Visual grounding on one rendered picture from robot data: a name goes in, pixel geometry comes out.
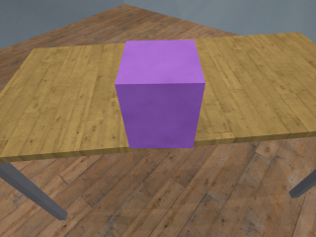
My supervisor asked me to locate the carton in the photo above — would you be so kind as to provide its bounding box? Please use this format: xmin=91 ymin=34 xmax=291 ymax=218
xmin=115 ymin=39 xmax=205 ymax=149

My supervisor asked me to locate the table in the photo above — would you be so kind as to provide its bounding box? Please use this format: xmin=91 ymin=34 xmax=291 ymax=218
xmin=0 ymin=32 xmax=316 ymax=220

